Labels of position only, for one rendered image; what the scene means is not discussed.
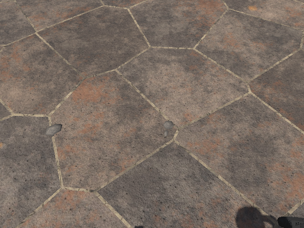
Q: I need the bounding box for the right robot hand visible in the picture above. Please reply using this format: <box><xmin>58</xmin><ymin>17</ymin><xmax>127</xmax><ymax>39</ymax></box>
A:
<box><xmin>277</xmin><ymin>217</ymin><xmax>304</xmax><ymax>228</ymax></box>

